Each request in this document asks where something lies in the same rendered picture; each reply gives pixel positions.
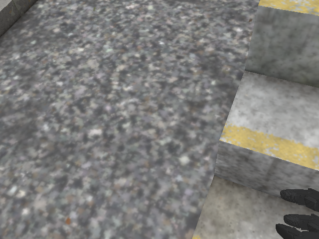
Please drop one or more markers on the stairs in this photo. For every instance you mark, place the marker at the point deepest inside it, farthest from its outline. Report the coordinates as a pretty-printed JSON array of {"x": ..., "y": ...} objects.
[{"x": 270, "y": 140}]

